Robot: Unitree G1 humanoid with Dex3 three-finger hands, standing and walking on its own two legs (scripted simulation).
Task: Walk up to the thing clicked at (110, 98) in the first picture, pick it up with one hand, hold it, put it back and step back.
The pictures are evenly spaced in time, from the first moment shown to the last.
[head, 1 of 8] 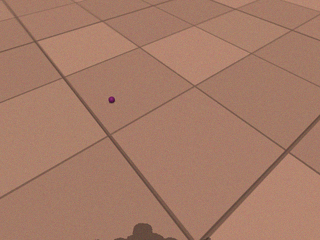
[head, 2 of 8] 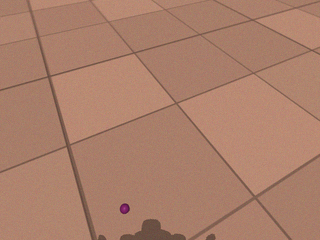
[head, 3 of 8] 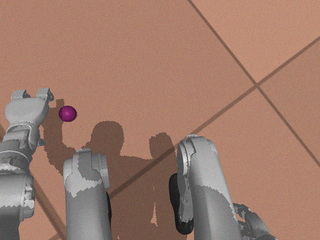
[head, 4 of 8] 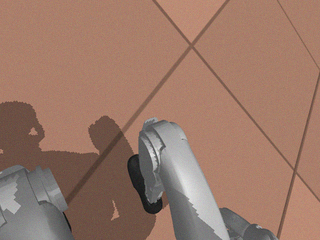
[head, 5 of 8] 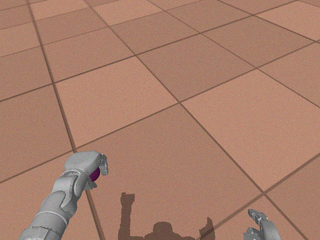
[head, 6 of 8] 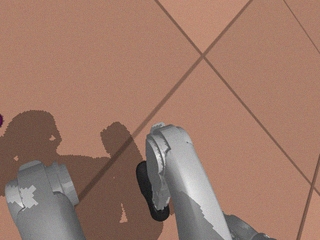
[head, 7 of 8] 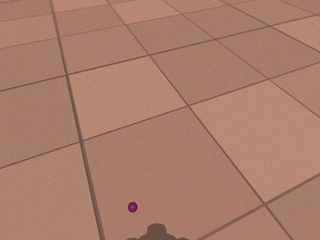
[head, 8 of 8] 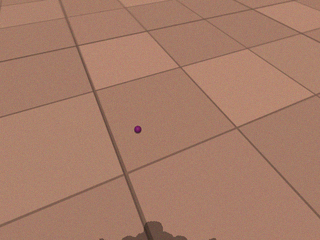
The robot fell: no
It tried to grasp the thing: yes
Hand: left
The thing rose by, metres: 0.70
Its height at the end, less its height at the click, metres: +0.00
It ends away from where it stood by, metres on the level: 0.01
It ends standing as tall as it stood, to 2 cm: yes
